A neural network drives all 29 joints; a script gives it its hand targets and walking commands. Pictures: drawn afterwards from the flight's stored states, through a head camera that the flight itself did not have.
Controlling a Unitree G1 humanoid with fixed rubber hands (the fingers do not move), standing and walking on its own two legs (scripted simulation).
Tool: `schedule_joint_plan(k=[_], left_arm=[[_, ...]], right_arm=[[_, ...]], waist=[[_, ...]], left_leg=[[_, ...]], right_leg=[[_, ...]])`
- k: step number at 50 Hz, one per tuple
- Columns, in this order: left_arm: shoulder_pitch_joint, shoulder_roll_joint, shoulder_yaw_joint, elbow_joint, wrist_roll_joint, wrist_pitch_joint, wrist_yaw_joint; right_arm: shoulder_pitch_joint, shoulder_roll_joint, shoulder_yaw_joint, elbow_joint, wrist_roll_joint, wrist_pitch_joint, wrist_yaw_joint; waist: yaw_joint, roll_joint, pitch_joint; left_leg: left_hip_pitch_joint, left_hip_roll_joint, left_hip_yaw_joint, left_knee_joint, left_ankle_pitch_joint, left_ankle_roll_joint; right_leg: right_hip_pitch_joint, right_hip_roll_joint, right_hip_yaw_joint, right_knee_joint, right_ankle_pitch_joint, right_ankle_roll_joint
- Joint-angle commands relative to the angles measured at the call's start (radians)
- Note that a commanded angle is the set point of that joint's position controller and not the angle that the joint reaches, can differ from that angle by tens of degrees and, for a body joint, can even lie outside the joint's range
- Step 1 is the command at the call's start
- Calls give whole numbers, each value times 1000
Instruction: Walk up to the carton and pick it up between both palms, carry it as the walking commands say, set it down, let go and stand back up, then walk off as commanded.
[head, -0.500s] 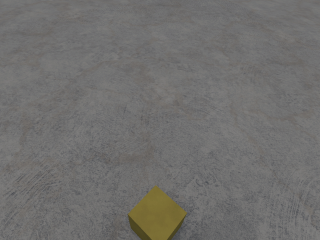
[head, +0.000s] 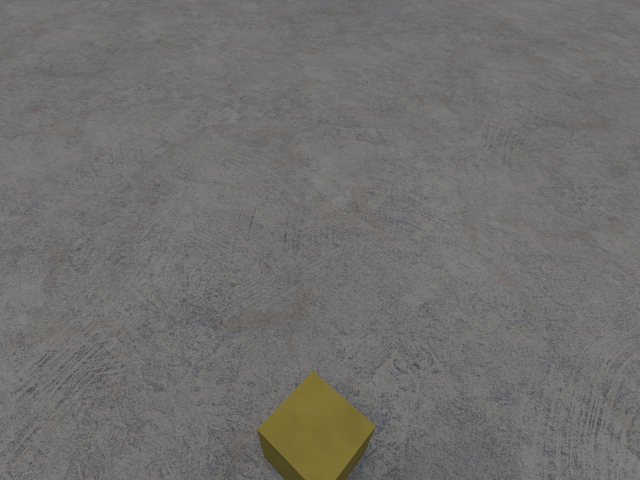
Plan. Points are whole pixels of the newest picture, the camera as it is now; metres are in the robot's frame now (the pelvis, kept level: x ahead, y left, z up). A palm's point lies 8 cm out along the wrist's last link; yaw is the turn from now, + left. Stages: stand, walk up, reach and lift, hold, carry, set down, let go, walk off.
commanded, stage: stand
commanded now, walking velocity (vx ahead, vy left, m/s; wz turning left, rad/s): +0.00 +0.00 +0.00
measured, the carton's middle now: (315, 442) +0.37 -0.01 -0.65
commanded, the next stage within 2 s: none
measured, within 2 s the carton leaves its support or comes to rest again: neither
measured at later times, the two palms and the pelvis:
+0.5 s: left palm out of the picture -0.05 +0.21 -0.15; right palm out of the picture -0.03 -0.22 -0.15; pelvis -0.01 -0.01 +0.00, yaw +0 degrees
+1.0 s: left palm out of the picture -0.01 +0.26 -0.14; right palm out of the picture +0.00 -0.27 -0.13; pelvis -0.01 -0.01 +0.00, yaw +0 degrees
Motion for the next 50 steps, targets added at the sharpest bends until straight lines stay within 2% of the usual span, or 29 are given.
schedule_joint_plan(k=[1,27,50], left_arm=[[79,76,10,-2,0,-4,3],[127,59,5,1,-1,-10,4],[83,208,39,-149,-3,-19,2]], right_arm=[[69,-83,-13,-6,0,-4,-4],[103,-61,-5,19,2,-7,-7],[47,-212,-39,-117,3,-16,-1]], waist=[[-1,0,48],[0,1,59],[4,6,66]], left_leg=[[4,83,-74,-69,172,14],[-24,82,-72,-64,126,10],[-3,109,-86,-55,145,11]], right_leg=[[-72,-39,26,-57,136,-36],[-94,-35,29,-47,114,-44],[-77,-59,37,-29,92,-50]])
